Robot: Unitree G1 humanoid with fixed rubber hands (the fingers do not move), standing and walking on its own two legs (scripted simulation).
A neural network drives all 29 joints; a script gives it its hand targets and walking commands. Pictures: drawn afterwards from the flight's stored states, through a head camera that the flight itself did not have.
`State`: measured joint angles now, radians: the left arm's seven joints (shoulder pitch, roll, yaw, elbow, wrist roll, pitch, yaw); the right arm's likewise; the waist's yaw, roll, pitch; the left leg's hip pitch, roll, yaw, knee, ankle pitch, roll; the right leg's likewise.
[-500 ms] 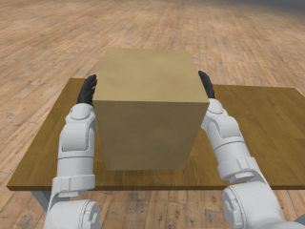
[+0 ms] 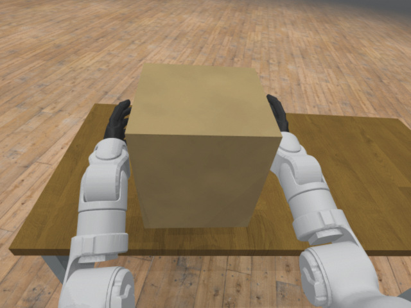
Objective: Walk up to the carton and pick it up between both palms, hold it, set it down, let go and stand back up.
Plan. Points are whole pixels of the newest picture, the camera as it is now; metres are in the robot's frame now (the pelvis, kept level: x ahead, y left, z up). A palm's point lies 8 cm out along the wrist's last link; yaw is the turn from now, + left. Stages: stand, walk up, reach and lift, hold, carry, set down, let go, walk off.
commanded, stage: hold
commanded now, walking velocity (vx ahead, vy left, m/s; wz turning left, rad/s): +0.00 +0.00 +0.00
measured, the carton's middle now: (198, 149) +0.36 +0.01 +0.16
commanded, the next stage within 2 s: none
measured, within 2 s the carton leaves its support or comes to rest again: neither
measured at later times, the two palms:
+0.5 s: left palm (116, 141) +0.35 +0.16 +0.18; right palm (277, 135) +0.36 -0.14 +0.19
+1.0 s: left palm (115, 141) +0.35 +0.16 +0.18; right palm (276, 135) +0.36 -0.14 +0.19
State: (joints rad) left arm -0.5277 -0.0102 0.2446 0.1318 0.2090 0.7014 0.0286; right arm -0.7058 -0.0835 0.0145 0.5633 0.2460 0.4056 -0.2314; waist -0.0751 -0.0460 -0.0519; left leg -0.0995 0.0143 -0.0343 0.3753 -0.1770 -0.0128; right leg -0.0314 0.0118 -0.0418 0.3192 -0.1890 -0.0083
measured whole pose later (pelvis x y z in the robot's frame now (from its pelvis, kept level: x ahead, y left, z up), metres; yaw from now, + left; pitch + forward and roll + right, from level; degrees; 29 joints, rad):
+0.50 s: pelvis +0.00 +0.00 +0.00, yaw +0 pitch -6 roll -1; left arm -0.50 -0.02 0.24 0.09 0.21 0.71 0.03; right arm -0.68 -0.08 0.02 0.52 0.25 0.42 -0.24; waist -0.08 -0.04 -0.04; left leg -0.08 0.01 -0.04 0.37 -0.18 -0.01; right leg -0.01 0.01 -0.04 0.31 -0.19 -0.01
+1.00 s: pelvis +0.00 +0.00 +0.00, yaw +0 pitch -6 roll -1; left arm -0.52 -0.01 0.25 0.11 0.21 0.71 0.03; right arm -0.70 -0.08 0.01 0.55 0.24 0.41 -0.23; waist -0.07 -0.04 -0.05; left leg -0.09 0.01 -0.04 0.37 -0.17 -0.01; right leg -0.03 0.01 -0.04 0.31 -0.19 -0.01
